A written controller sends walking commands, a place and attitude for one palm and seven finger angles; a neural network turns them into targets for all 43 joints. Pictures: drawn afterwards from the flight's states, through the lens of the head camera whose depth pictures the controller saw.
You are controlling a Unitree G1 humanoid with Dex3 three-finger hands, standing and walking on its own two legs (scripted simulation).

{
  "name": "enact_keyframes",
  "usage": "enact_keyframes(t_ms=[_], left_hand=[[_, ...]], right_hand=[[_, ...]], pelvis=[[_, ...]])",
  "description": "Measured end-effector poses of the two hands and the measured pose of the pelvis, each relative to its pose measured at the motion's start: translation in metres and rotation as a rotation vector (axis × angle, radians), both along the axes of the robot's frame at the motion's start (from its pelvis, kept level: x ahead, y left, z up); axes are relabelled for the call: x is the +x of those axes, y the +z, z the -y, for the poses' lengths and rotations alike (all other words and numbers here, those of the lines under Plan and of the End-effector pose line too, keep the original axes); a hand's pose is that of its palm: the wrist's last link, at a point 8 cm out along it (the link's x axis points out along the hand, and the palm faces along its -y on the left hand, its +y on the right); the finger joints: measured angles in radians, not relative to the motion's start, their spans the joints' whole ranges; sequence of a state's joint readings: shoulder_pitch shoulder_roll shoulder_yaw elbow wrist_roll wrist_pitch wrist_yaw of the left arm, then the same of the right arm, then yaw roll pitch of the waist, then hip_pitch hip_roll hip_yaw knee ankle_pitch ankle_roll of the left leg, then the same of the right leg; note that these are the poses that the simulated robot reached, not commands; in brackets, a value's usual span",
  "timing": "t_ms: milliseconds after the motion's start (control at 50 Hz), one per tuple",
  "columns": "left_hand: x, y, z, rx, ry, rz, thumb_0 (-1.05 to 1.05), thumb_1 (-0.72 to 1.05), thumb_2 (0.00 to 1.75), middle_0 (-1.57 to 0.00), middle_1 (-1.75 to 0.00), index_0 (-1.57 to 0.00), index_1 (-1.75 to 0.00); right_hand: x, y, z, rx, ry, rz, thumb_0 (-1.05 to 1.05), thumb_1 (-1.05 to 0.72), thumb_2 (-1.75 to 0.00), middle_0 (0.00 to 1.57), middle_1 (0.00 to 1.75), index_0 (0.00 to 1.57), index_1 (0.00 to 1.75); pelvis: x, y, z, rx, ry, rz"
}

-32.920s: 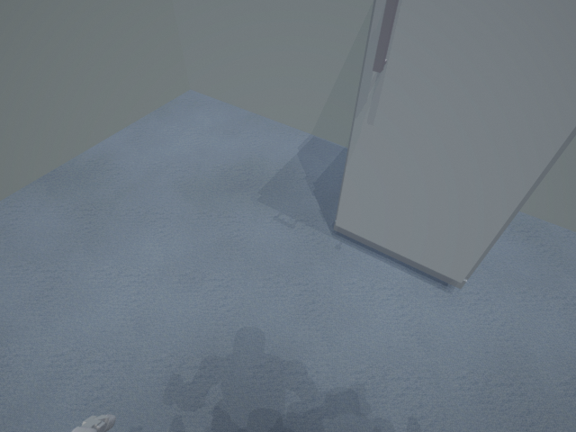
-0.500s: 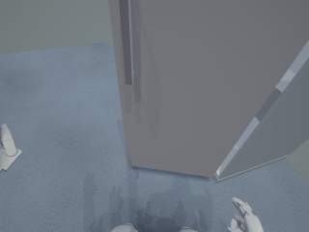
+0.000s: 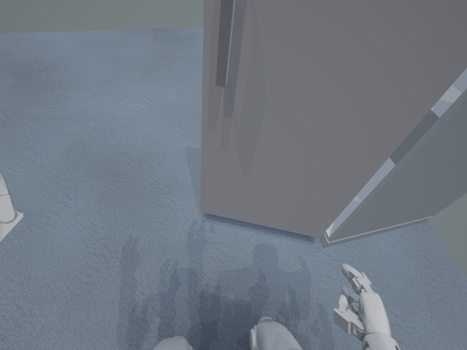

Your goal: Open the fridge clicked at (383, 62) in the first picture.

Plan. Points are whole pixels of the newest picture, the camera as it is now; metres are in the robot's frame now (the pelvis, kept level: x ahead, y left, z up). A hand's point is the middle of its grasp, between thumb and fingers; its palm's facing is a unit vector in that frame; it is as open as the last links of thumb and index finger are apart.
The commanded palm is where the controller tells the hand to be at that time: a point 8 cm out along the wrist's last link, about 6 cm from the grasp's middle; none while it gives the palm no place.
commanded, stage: step back with the hand held close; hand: left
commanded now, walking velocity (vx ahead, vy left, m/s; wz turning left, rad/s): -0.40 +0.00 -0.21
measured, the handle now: (229, 5) +0.66 +0.09 +0.23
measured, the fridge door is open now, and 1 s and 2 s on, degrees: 63 63 63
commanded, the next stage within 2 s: stop stepping back and stand still in 0.14 s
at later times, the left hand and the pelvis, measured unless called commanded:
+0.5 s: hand (31, 338) +0.11 +0.20 +0.19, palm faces +0.27 -0.81 -0.51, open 7.4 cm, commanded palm +0.07 +0.24 +0.20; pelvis -0.12 -0.03 +0.02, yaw -10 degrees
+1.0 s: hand out of the picture +0.06 +0.23 +0.18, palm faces +0.38 -0.83 -0.40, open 7.4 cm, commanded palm +0.01 +0.27 +0.20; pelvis -0.16 -0.01 +0.01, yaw -7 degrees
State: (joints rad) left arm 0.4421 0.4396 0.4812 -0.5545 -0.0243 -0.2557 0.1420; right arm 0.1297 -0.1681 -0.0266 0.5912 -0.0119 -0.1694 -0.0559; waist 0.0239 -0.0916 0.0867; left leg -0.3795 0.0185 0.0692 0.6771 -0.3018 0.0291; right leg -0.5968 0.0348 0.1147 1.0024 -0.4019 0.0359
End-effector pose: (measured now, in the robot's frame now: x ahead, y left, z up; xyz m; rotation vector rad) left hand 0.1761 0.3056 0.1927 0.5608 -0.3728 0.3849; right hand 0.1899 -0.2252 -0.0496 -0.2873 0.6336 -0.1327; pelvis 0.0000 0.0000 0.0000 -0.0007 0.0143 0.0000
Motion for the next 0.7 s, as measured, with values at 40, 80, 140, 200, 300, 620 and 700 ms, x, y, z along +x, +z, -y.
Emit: enact_keyframes(t_ms=[40, 80, 140, 200, 300, 620, 700], left_hand=[[-0.008, 0.007, -0.002, -0.007, 0.001, -0.014, 0.02, 0.89, 0.9, -0.21, -0.3, -0.21, -0.3], [-0.016, 0.015, 0.0, -0.025, -0.005, -0.013, 0.02, 0.89, 0.9, -0.21, -0.3, -0.21, -0.3], [-0.023, 0.022, 0.012, -0.053, -0.034, -0.002, 0.02, 0.89, 0.9, -0.21, -0.3, -0.21, -0.3], [-0.027, 0.022, 0.028, -0.057, -0.076, -0.01, 0.01, 0.89, 0.9, -0.2, -0.3, -0.21, -0.3], [-0.042, 0.014, 0.062, 0.01, -0.148, -0.082, 0.01, 0.89, 0.9, -0.2, -0.3, -0.21, -0.3], [-0.118, 0.002, 0.051, -0.08, -0.08, -0.061, 0.01, 0.89, 0.9, -0.21, -0.3, -0.21, -0.3], [-0.131, 0.002, 0.05, -0.064, -0.086, -0.069, 0.01, 0.89, 0.9, -0.21, -0.3, -0.21, -0.3]], right_hand=[[-0.014, 0.006, -0.006, 0.029, -0.016, 0.015, 0.02, -0.9, -0.9, 0.2, 0.3, 0.21, 0.3], [-0.03, 0.011, -0.008, 0.054, -0.03, 0.016, 0.02, -0.9, -0.9, 0.21, 0.3, 0.21, 0.3], [-0.056, 0.012, -0.007, 0.074, -0.046, 0.004, 0.01, -0.9, -0.9, 0.21, 0.3, 0.21, 0.3], [-0.083, 0.008, 0.002, 0.081, -0.07, -0.008, 0.01, -0.9, -0.9, 0.21, 0.3, 0.21, 0.3], [-0.132, -0.007, 0.034, 0.097, -0.135, -0.031, 0.01, -0.9, -0.9, 0.21, 0.3, 0.21, 0.3], [-0.276, -0.008, 0.091, -0.038, -0.325, -0.127, 0.02, -0.9, -0.9, 0.2, 0.3, 0.2, 0.3], [-0.28, -0.007, 0.075, -0.01, -0.31, -0.072, 0.02, -0.9, -0.9, 0.2, 0.3, 0.2, 0.3]], pelvis=[[-0.007, 0.007, -0.001, -0.024, -0.028, -0.002], [-0.014, 0.014, -0.002, -0.043, -0.053, -0.006], [-0.028, 0.02, -0.001, -0.056, -0.088, -0.015], [-0.047, 0.02, 0.006, -0.047, -0.112, -0.028], [-0.087, 0.011, 0.024, -0.011, -0.145, -0.048], [-0.141, 0.013, 0.023, 0.015, -0.147, 0.021], [-0.15, 0.013, 0.019, 0.015, -0.157, 0.04]])
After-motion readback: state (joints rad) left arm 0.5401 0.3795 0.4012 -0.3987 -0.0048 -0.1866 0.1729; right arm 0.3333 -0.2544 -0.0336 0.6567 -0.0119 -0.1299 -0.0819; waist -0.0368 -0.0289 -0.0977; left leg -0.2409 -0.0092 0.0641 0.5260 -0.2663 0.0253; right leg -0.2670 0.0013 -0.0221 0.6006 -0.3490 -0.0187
